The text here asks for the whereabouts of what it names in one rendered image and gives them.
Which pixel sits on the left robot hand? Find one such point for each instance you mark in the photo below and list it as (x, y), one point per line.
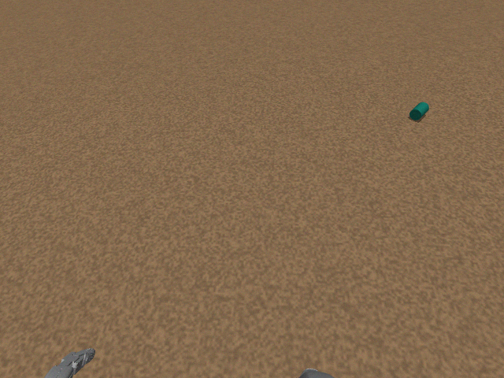
(71, 364)

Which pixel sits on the can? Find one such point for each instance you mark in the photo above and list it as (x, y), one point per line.
(419, 111)

